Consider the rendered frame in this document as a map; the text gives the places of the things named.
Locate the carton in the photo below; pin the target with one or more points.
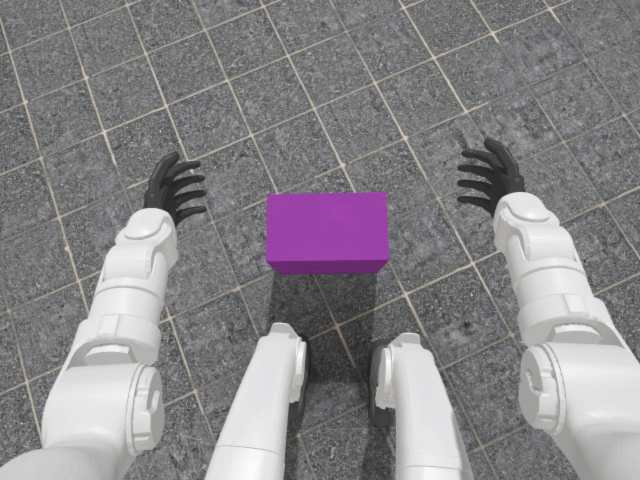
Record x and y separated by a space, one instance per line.
327 233

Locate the robot right forearm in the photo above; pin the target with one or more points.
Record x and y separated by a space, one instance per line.
554 297

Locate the robot left upper arm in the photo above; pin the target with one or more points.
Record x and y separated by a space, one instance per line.
99 419

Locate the right robot thigh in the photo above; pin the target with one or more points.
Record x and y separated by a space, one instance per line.
429 444

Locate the left robot hand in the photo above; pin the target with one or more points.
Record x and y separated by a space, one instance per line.
162 188

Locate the robot right upper arm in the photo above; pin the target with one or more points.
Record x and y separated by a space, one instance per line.
587 398

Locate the robot left forearm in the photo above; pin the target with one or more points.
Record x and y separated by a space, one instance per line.
122 326

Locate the right robot hand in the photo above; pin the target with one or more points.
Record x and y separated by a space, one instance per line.
505 177

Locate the left robot foot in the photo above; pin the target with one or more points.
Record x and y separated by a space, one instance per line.
296 408

